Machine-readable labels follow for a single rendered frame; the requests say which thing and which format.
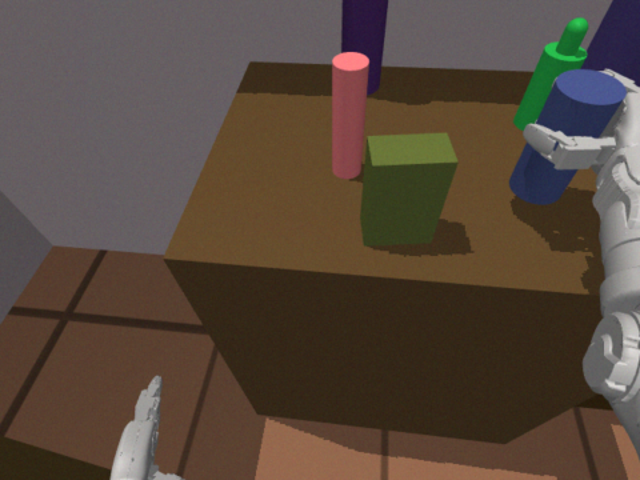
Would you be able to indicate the right robot hand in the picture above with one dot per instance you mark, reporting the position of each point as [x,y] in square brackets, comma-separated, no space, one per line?
[581,152]

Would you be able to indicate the right robot arm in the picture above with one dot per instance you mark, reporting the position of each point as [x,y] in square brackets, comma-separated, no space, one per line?
[611,365]

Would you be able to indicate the left robot hand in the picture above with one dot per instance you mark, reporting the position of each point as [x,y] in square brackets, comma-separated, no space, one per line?
[135,455]

